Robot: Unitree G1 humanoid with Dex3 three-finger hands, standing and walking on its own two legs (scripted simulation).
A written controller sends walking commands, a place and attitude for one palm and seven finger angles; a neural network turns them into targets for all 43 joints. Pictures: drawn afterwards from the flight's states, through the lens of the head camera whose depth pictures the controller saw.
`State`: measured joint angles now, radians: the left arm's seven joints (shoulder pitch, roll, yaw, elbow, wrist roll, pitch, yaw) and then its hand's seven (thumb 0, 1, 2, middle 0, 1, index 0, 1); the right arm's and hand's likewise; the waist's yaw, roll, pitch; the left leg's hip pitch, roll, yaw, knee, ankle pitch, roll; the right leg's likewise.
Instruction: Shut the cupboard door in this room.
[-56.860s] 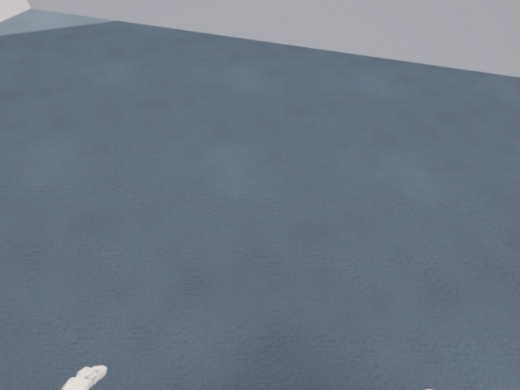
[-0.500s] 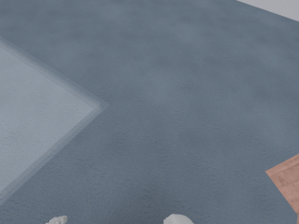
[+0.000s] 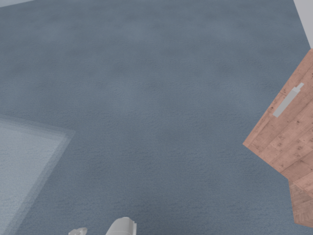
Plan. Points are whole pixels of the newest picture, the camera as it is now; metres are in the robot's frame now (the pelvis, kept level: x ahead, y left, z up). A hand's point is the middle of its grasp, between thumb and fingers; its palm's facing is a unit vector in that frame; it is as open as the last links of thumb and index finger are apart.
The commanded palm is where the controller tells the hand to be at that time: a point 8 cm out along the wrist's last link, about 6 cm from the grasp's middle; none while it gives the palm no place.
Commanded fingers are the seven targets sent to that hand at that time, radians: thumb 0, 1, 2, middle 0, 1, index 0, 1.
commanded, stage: turn to face it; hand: left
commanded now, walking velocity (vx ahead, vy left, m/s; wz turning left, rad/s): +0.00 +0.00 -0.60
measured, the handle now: (288, 100) +0.56 -0.44 -0.05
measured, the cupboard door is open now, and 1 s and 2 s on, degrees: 56 56 56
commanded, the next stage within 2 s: take the last steps up to it in 1.30 s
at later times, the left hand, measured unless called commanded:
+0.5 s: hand (77, 227) +0.15 +0.25 -0.17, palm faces -0.25 -0.95 -0.21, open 7.4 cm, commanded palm none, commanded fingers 0.00 0.90 0.90 -0.20 -0.30 -0.20 -0.30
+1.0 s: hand (124, 206) +0.21 +0.12 -0.15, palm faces -0.55 -0.80 -0.24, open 7.4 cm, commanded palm none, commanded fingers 0.00 0.90 0.90 -0.20 -0.30 -0.20 -0.30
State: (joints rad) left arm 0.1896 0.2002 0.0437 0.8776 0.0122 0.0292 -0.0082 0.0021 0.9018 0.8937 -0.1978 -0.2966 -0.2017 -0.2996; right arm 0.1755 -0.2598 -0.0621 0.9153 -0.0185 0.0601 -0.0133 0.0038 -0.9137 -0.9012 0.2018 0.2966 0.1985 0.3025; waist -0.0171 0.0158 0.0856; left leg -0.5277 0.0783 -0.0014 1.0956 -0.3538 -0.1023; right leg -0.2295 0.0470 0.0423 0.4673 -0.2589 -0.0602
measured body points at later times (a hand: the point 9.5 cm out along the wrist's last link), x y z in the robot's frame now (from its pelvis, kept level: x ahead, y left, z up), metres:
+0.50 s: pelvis +0.03 +0.06 +0.00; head +0.09 +0.08 +0.45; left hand +0.17 +0.30 -0.16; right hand +0.04 -0.21 -0.12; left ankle +0.04 +0.15 -0.74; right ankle -0.06 -0.08 -0.65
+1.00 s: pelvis +0.03 +0.01 +0.00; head +0.05 -0.03 +0.45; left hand +0.24 +0.16 -0.13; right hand -0.07 -0.24 -0.15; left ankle +0.11 +0.15 -0.67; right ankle -0.03 -0.07 -0.74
